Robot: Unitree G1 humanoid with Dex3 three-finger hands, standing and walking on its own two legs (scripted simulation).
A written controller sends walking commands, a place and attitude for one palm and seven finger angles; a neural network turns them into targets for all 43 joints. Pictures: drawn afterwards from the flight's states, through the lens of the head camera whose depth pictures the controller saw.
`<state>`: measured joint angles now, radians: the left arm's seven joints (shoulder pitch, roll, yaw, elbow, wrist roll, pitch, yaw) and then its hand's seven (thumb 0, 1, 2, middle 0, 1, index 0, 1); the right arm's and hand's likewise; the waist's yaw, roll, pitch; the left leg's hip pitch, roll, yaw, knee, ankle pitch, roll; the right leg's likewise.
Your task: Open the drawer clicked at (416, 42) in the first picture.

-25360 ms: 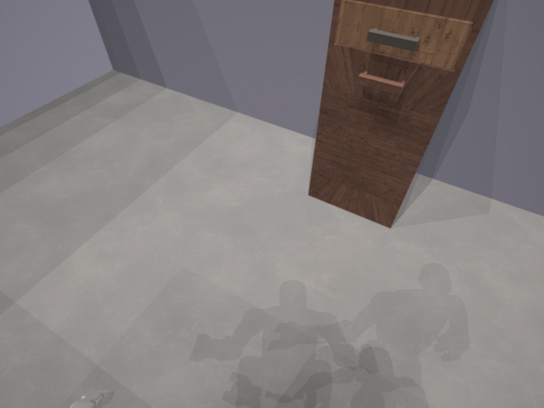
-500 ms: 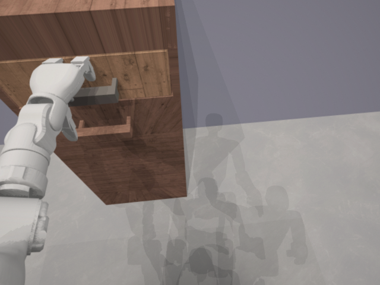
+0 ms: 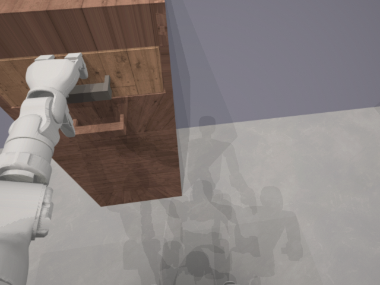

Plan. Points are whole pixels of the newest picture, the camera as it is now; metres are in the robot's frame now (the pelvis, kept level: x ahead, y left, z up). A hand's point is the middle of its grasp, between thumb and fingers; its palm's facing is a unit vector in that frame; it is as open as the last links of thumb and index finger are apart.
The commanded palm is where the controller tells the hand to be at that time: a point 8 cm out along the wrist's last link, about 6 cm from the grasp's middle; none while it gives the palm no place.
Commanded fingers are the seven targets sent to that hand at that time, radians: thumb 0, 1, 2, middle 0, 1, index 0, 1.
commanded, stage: lower the fingers behind the handle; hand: left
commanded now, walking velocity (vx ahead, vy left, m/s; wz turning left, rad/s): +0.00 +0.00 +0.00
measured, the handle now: (77, 87) +0.54 +0.25 +0.09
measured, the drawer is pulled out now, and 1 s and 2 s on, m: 0.00 0.00 0.02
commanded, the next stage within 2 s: close the thumb around the handle in 0.44 s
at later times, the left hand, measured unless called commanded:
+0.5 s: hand (70, 106) +0.49 +0.26 +0.08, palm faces -0.01 +0.01 -1.00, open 13.6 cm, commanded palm +0.47 +0.27 +0.13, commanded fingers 0.00 -0.50 0.30 -0.30 -1.20 -0.30 -1.20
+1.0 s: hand (70, 106) +0.49 +0.26 +0.08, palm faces -0.02 +0.01 -1.00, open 8.2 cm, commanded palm +0.47 +0.26 +0.13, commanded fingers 0.00 0.84 0.88 -0.40 -1.34 -0.40 -1.34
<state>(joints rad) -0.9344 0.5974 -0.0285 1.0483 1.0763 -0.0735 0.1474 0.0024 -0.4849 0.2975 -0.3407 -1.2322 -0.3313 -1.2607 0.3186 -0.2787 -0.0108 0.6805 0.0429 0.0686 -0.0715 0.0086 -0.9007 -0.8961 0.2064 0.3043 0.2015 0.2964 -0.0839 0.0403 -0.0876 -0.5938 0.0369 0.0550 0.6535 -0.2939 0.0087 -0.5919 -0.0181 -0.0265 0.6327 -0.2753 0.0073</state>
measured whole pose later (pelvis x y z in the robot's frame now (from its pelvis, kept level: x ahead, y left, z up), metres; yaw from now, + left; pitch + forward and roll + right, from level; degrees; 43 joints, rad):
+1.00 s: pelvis +0.02 +0.00 +0.00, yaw +0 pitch +14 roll -1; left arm -0.79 0.56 0.00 0.95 1.07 -0.08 0.19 0.00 0.32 0.64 -0.38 -1.29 -0.38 -1.28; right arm 0.32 -0.28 -0.05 0.70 0.02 0.08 -0.05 0.01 -0.90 -0.90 0.21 0.30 0.20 0.30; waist -0.07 0.05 -0.10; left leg -0.58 0.04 0.05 0.67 -0.33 0.01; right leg -0.57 -0.02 -0.03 0.63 -0.30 0.01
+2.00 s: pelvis +0.03 +0.00 +0.00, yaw +0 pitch +12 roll -1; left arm -0.65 0.51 -0.01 0.80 1.05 -0.05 0.17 -0.01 0.62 0.78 -0.38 -1.35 -0.37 -1.35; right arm 0.23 -0.26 -0.04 0.69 0.02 0.07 -0.05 0.01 -0.90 -0.90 0.21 0.30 0.20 0.30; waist -0.04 0.06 -0.09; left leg -0.50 0.03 0.05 0.63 -0.33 0.01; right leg -0.50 -0.02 -0.03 0.60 -0.31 0.01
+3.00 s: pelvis +0.04 -0.01 +0.02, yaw +0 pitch +4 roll +0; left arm 0.17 0.44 -0.03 -0.06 0.95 0.06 0.13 0.03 0.65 0.73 -0.29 -1.35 -0.41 -1.35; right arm 0.07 -0.23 0.01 0.63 0.00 0.05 -0.04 0.01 -0.90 -0.90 0.21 0.30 0.20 0.30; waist 0.08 0.09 -0.05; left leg -0.25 0.03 0.06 0.49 -0.30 -0.01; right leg -0.27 -0.01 -0.02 0.50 -0.30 0.00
